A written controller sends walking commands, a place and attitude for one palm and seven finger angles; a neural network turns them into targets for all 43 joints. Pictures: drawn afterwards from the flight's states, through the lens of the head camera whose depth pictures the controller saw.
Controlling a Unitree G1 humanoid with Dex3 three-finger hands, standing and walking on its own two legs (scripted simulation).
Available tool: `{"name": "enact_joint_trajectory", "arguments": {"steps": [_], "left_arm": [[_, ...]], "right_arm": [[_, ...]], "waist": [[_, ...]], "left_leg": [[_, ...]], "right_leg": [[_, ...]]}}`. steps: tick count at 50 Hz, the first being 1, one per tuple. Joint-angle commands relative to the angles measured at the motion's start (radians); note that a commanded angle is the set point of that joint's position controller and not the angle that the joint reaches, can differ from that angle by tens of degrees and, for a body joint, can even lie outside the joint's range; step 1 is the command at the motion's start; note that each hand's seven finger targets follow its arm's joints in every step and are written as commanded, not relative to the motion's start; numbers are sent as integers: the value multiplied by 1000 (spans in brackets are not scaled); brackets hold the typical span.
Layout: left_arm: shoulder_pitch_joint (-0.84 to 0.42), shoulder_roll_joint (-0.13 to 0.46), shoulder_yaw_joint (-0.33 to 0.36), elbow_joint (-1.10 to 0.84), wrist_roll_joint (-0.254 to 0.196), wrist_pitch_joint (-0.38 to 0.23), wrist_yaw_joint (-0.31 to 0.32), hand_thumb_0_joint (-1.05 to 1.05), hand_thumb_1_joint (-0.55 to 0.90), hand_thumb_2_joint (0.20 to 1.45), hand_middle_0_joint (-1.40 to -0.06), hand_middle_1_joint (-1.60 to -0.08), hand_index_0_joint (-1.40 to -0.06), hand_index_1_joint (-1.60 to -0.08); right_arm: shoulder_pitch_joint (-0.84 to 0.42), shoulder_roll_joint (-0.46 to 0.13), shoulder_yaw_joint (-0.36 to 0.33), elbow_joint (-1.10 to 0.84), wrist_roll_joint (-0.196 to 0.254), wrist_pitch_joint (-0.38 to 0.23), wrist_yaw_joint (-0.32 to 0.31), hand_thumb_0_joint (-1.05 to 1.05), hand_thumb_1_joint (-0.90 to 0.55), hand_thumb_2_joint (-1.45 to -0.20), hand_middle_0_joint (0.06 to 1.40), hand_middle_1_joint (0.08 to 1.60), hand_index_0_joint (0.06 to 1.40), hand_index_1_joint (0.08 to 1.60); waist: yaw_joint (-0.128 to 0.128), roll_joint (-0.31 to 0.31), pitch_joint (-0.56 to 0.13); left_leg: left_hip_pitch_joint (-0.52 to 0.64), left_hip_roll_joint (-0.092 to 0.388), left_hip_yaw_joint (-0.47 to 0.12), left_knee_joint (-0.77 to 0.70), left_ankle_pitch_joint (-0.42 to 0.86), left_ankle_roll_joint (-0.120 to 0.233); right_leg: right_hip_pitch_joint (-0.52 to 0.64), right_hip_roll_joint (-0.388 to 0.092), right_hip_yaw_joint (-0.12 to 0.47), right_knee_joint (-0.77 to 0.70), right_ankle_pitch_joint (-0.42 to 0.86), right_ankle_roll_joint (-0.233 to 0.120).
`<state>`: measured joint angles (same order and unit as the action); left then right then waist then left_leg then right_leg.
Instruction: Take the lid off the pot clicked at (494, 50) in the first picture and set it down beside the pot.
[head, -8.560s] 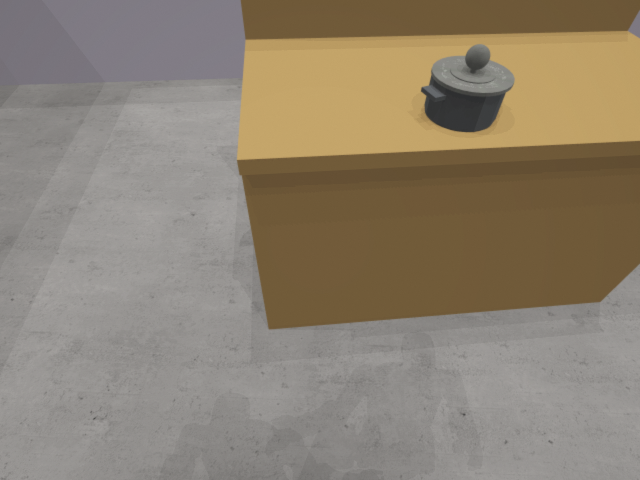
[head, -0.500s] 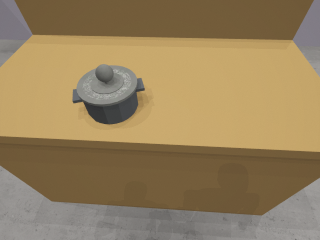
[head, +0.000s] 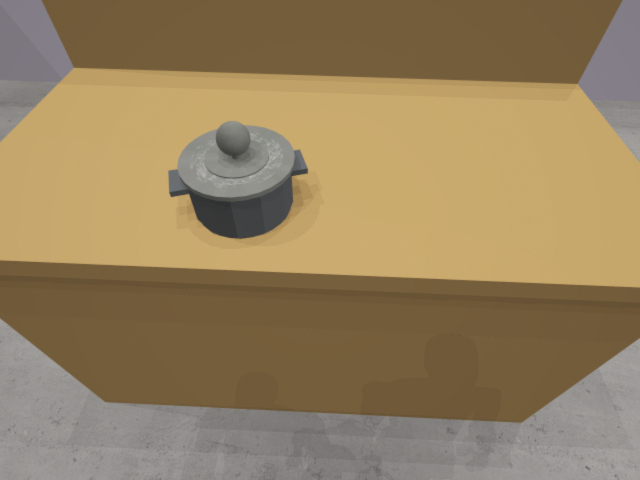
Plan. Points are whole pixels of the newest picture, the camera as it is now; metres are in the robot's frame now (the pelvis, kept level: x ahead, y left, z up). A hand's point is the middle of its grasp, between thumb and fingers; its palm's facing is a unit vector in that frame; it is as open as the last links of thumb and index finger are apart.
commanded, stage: come to a stop and stand still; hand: left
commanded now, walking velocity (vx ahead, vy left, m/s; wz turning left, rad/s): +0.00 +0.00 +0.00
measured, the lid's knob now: (233, 138) +0.53 +0.17 +0.14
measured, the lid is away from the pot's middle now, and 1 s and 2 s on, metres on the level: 0.00 0.00 0.00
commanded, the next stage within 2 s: look again from close up in 0.34 s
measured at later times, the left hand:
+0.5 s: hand out of the picture +0.02 +0.22 -0.16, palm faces -0.01 -0.97 -0.26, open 7.3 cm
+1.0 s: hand out of the picture +0.04 +0.19 -0.16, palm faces -0.02 -0.97 -0.25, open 7.3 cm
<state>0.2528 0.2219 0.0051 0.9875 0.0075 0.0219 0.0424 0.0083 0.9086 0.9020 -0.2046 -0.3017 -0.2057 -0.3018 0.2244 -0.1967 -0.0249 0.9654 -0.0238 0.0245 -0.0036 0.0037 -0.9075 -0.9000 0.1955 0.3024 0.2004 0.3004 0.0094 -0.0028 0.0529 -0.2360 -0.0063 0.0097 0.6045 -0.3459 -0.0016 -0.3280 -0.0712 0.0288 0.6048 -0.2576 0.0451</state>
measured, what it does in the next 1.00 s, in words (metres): stands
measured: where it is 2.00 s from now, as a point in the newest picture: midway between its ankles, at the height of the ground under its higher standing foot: outside the picture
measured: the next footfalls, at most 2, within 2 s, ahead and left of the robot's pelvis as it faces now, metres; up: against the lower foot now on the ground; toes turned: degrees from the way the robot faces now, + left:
none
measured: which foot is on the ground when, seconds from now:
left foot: down 0.00-1.00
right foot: down 0.00-1.00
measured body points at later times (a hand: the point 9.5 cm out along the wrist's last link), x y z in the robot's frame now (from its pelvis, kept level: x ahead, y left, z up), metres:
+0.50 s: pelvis +0.00 +0.02 +0.00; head +0.01 +0.01 +0.45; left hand +0.02 +0.27 -0.14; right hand +0.05 -0.21 -0.15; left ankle -0.01 +0.12 -0.73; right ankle +0.04 -0.16 -0.73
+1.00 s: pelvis -0.01 +0.00 +0.01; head +0.02 -0.01 +0.45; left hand +0.04 +0.24 -0.14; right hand +0.01 -0.23 -0.16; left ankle -0.01 +0.12 -0.73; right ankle +0.04 -0.16 -0.73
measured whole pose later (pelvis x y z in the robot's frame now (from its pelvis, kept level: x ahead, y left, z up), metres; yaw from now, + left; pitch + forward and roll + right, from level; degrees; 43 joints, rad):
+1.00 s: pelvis -0.01 +0.00 +0.01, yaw -1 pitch -1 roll +1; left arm 0.23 0.19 0.01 1.02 0.01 0.01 0.04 0.01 0.91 0.90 -0.20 -0.30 -0.21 -0.30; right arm 0.24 -0.17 -0.03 1.07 -0.01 0.00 -0.01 0.00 -0.91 -0.90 0.20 0.30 0.20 0.30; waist -0.01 0.01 0.07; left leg -0.21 0.00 0.03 0.53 -0.30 0.00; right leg -0.32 -0.06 0.05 0.54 -0.21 0.06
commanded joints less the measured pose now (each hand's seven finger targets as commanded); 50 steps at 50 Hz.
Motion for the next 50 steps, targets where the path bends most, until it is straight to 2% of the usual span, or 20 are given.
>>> {"name": "enact_joint_trajectory", "arguments": {"steps": [1, 3, 6, 8, 10, 13, 16, 18, 25, 27, 30, 33, 36, 38, 41, 42, 44, 46, 47, 50], "left_arm": [[18, 106, 13, -79, 11, -22, 9, 0, 900, 900, -200, -300, -200, -300], [27, 100, 14, -79, 12, -21, 8, 0, 900, 900, -200, -300, -200, -300], [43, 80, 10, -74, 13, -24, 10, 0, 900, 900, -200, -300, -200, -300], [41, 83, 14, -77, 13, -20, 8, 0, 900, 900, -200, -300, -200, -300], [54, 76, 13, -72, 14, -24, 9, 0, 900, 900, -200, -300, -200, -300], [54, 84, 17, -69, 13, -24, 8, 0, 900, 900, -200, -300, -200, -300], [66, 85, 16, -59, 11, -30, 10, 0, 900, 900, -200, -300, -200, -300], [60, 92, 18, -54, 10, -27, 9, 0, 900, 900, -200, -300, -200, -300], [60, 103, 20, -34, 10, -31, 7, 0, 900, 900, -200, -300, -200, -300], [58, 108, 22, -31, 9, -29, 5, 0, 900, 900, -200, -300, -200, -300], [56, 107, 22, -21, 9, -32, 6, 0, 900, 900, -200, -300, -200, -300], [49, 108, 24, -17, 9, -31, 4, 0, 900, 900, -200, -300, -200, -300], [40, 111, 25, -14, 9, -33, 5, 0, 900, 900, -200, -300, -200, -300], [34, 110, 25, -16, 9, -30, 3, 0, 900, 900, -200, -300, -200, -300], [33, 110, 26, -17, 9, -32, 4, 0, 900, 900, -200, -300, -200, -300], [33, 113, 27, -15, 8, -32, 2, 0, 900, 900, -200, -300, -200, -300], [27, 107, 29, -17, 10, -32, 3, 0, 900, 900, -200, -300, -200, -300], [25, 108, 31, -18, 10, -35, 4, 0, 900, 900, -200, -300, -200, -300], [27, 106, 31, -18, 8, -33, 3, 0, 900, 900, -200, -300, -200, -300], [23, 101, 32, -20, 9, -33, 3, 0, 900, 900, -200, -300, -200, -300]], "right_arm": [[-28, -129, -29, -91, 6, -29, 0, 0, -900, -900, 200, 300, 200, 300], [-28, -132, -30, -93, 5, -32, -2, 0, -900, -900, 200, 300, 200, 300], [-27, -130, -34, -84, 7, -38, -5, 0, -900, -900, 200, 300, 200, 300], [-32, -131, -34, -83, 7, -37, -6, 0, -900, -900, 200, 300, 200, 300], [-34, -127, -34, -76, 6, -38, -6, 0, -900, -900, 200, 300, 200, 300], [-30, -126, -33, -65, 7, -38, -6, 0, -900, -900, 200, 300, 200, 300], [-22, -120, -33, -48, 8, -42, -7, 0, -900, -900, 200, 300, 200, 300], [-24, -120, -31, -41, 9, -40, -8, 0, -900, -900, 200, 300, 200, 300], [-12, -103, -28, -8, 12, -39, -8, 0, -900, -900, 200, 300, 200, 300], [-2, -100, -28, -1, 12, -42, -10, 0, -900, -900, 200, 300, 200, 300], [1, -95, -29, 12, 13, -41, -11, 0, -900, -900, 200, 300, 200, 300], [5, -90, -27, 21, 13, -40, -12, 0, -900, -900, 200, 300, 200, 300], [23, -81, -26, 35, 13, -37, -11, 0, -900, -900, 200, 300, 200, 300], [21, -81, -26, 37, 12, -37, -11, 0, -900, -900, 200, 300, 200, 300], [35, -75, -24, 44, 12, -37, -10, 0, -900, -900, 200, 300, 200, 300], [42, -71, -25, 45, 12, -37, -10, 0, -900, -900, 200, 300, 200, 300], [42, -73, -25, 47, 12, -39, -11, 0, -900, -900, 200, 300, 200, 300], [55, -69, -25, 54, 13, -40, -11, 0, -900, -900, 200, 300, 200, 300], [54, -66, -25, 53, 13, -40, -12, 0, -900, -900, 200, 300, 200, 300], [52, -66, -24, 56, 13, -39, -12, 0, -900, -900, 200, 300, 200, 300]], "waist": [[-3, 73, 25], [-1, 78, -2], [-1, 45, 3], [0, 88, 5], [2, 57, 14], [-2, 51, -5], [-3, 25, -30], [-4, 41, -23], [-8, -2, -10], [-10, 15, -40], [-10, 0, -26], [-9, 18, -22], [-16, -30, -13], [-13, -7, -2], [-14, -11, 3], [-15, -15, -24], [-14, -5, -7], [-16, -26, -20], [-15, -11, -35], [-13, -2, 0]], "left_leg": [[-107, 82, -110, -195, 20, 35], [-94, 97, -127, -218, 40, 42], [-73, 102, -126, -216, 115, 43], [-68, 111, -138, -246, 92, 45], [-62, 102, -128, -229, 133, 44], [-34, 99, -121, -225, 146, 42], [6, 91, -101, -192, 241, 41], [2, 92, -96, -197, 209, 38], [-1, 74, -75, -178, 161, 33], [20, 83, -78, -184, 178, 35], [14, 75, -62, -163, 192, 28], [12, 76, -65, -176, 162, 28], [9, 67, -53, -164, 142, 22], [7, 71, -60, -176, 125, 23], [2, 67, -55, -174, 121, 21], [20, 75, -59, -183, 123, 23], [1, 72, -58, -180, 135, 22], [6, 70, -52, -171, 152, 19], [23, 80, -60, -187, 150, 22], [-5, 78, -58, -186, 147, 19]], "right_leg": [[3, 6, 21, -100, -73, -68], [24, 15, -5, -78, -31, -61], [23, 12, -4, -81, 12, -57], [22, 15, -18, -74, 6, -54], [24, 10, -6, -84, 31, -55], [24, 3, 3, -93, 39, -56], [35, -9, 25, -96, 96, -57], [34, -10, 21, -102, 76, -54], [27, -30, 62, -131, 79, -57], [43, -26, 47, -123, 92, -56], [42, -36, 68, -132, 121, -57], [38, -33, 66, -139, 90, -57], [26, -45, 91, -160, 62, -62], [17, -39, 80, -165, 30, -60], [14, -41, 94, -174, 18, -64], [25, -37, 79, -172, 15, -64], [26, -37, 83, -168, 33, -62], [38, -43, 88, -169, 52, -64], [40, -35, 73, -164, 47, -63], [34, -33, 77, -166, 52, -62]]}}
